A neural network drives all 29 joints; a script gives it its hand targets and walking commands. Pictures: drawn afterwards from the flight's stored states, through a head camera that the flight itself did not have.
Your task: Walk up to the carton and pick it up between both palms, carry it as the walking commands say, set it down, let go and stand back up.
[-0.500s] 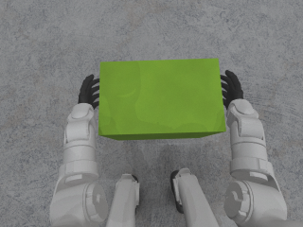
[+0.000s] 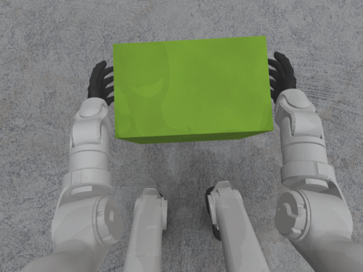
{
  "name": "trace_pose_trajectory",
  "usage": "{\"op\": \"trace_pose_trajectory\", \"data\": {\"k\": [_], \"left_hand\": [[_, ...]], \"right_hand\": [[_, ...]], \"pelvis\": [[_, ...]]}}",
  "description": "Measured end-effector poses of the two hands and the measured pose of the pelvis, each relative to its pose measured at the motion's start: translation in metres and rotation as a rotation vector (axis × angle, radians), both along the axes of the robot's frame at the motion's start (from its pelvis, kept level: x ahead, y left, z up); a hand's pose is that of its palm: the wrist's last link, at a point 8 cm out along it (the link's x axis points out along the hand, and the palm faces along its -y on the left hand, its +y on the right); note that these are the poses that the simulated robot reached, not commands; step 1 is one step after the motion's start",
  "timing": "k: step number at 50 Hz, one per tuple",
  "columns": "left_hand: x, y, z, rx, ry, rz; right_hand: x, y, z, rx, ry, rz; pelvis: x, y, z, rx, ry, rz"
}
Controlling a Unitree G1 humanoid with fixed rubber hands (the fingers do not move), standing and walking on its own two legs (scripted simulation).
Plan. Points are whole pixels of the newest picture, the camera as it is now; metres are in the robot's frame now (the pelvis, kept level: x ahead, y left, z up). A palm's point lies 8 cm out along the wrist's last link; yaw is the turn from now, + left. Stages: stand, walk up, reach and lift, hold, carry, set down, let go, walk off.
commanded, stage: set down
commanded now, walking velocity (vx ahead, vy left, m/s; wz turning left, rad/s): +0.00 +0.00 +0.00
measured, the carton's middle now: (189, 101) +0.48 -0.03 -0.16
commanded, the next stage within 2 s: none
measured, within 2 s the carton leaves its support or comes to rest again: neither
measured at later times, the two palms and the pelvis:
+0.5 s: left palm (114, 104) +0.50 +0.16 -0.18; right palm (265, 95) +0.48 -0.22 -0.17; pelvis -0.01 +0.00 -0.07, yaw +0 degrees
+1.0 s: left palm (123, 106) +0.52 +0.15 -0.27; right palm (253, 98) +0.51 -0.23 -0.26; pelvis -0.02 +0.00 -0.14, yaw +1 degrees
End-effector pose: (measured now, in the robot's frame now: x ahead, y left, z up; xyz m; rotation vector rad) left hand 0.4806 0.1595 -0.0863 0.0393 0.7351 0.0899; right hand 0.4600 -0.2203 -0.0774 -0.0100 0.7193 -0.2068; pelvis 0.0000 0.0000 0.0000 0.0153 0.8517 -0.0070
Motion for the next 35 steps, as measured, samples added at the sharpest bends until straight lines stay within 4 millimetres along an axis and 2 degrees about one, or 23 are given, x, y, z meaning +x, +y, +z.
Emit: {"op": "trace_pose_trajectory", "data": {"k": [35], "left_hand": [[0.027,-0.006,-0.129,0.004,-0.013,0.015]], "right_hand": [[0.033,-0.006,-0.132,0.002,-0.013,0.022]], "pelvis": [[-0.017,-0.002,-0.101,0.016,0.047,-0.006]]}}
